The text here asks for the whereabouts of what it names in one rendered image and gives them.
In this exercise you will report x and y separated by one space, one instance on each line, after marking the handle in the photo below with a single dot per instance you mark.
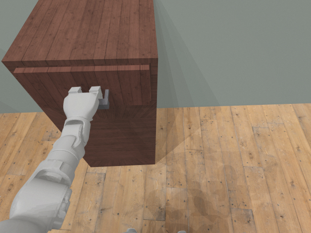
104 103

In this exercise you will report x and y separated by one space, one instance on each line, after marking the drawer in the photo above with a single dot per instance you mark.
128 84

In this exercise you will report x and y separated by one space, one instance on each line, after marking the cabinet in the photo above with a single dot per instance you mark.
85 32

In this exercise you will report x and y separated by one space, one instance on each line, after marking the left robot forearm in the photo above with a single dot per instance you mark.
63 159

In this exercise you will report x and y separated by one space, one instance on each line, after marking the left robot upper arm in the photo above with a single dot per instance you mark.
42 207

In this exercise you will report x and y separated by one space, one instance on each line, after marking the left robot hand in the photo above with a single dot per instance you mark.
78 104

